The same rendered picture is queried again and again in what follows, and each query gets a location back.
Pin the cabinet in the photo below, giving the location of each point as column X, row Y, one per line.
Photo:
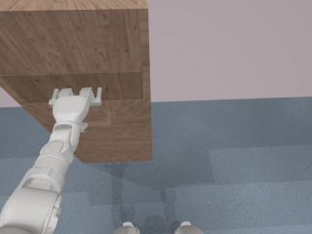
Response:
column 56, row 36

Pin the handle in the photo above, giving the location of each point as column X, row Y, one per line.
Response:
column 95, row 101
column 98, row 124

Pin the robot left forearm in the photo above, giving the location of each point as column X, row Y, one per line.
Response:
column 52, row 164

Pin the robot left hand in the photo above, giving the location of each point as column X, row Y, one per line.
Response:
column 69, row 107

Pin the right robot shin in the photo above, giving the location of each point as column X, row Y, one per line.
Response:
column 185, row 223

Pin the robot left upper arm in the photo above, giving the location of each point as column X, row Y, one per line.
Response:
column 32, row 211

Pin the drawer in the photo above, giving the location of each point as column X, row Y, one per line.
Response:
column 40, row 87

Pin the left robot shin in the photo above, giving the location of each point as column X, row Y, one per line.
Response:
column 127, row 223

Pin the robot shin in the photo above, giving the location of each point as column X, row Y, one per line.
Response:
column 127, row 223
column 185, row 223

